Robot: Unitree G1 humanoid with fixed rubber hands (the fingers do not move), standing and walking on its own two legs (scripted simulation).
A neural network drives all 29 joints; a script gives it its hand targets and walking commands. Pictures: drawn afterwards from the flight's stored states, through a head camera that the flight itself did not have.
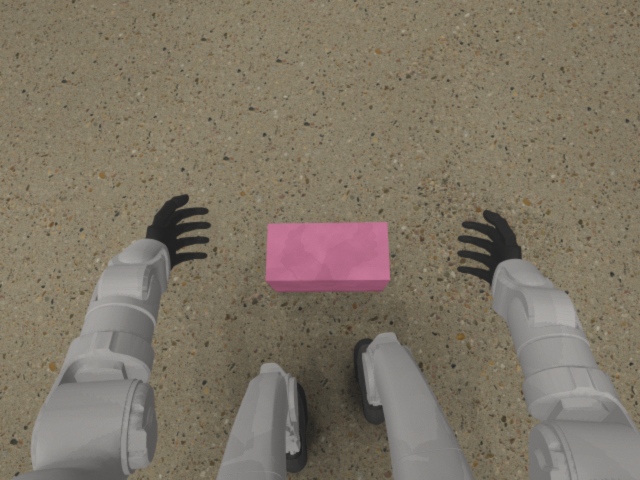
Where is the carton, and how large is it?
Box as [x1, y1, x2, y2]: [266, 222, 389, 291]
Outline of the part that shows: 386,222 268,224 266,281 276,291 382,290 389,280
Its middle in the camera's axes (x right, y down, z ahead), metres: +0.02 +0.05 +1.01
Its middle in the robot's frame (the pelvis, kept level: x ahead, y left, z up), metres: +0.49 -0.02 -0.58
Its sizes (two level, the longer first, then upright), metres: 0.290 0.141 0.173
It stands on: the floor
